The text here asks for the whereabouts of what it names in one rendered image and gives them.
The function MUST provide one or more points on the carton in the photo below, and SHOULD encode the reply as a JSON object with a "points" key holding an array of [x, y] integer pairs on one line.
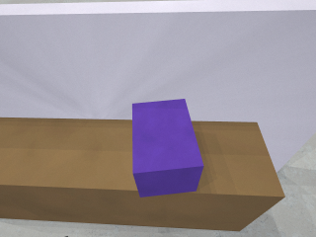
{"points": [[165, 156]]}

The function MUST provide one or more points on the pedestal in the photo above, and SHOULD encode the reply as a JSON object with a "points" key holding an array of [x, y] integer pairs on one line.
{"points": [[81, 170]]}

